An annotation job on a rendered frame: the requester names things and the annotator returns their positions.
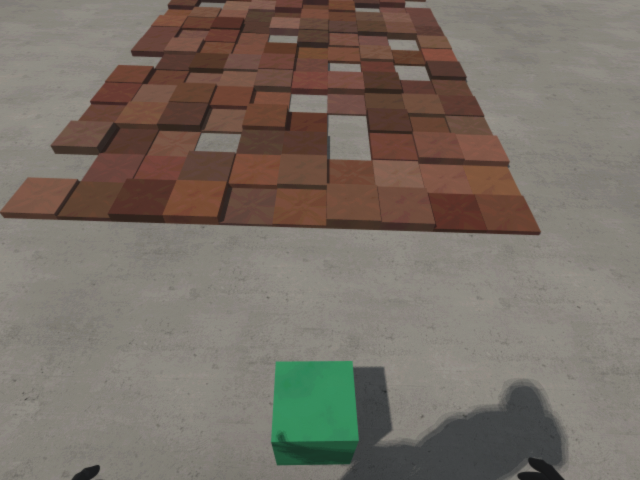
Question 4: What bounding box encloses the carton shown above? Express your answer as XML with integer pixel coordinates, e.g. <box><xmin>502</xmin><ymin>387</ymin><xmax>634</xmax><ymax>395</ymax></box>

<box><xmin>271</xmin><ymin>361</ymin><xmax>359</xmax><ymax>465</ymax></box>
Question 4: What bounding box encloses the robot right hand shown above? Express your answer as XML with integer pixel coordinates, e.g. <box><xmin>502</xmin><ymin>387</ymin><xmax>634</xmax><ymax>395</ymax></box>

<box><xmin>517</xmin><ymin>457</ymin><xmax>565</xmax><ymax>480</ymax></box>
